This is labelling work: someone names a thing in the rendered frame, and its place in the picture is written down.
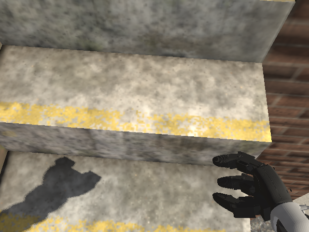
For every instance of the right robot forearm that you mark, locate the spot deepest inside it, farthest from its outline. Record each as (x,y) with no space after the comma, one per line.
(287,217)

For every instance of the robot right hand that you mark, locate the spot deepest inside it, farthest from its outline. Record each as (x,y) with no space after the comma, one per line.
(266,187)

